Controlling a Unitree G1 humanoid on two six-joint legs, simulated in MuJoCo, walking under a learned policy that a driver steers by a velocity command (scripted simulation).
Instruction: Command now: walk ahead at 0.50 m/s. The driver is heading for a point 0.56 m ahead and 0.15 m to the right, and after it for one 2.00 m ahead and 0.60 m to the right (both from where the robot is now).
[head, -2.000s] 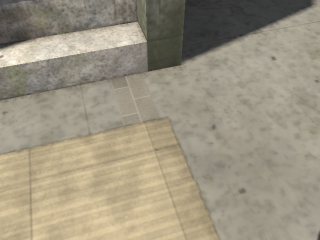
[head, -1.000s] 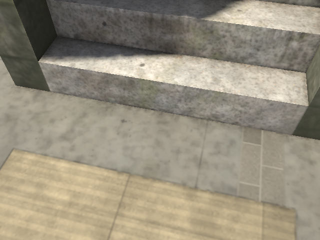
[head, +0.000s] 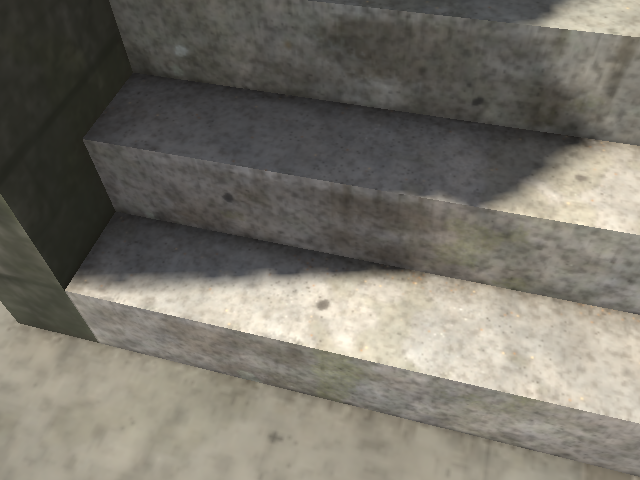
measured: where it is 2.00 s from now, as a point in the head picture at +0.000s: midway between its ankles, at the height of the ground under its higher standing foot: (367, 301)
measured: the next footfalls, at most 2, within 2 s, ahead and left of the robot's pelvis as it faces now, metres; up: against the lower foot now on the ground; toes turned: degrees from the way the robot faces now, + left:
left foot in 0.40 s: +0.36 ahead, +0.12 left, +0.00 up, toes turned +4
right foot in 0.88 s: +0.39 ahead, -0.05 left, +0.00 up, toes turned -19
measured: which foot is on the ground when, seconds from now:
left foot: up 0.00-0.38, down 0.40-0.90, up 0.92-1.00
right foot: down 0.00-0.42, up 0.44-0.86, down 0.88-1.00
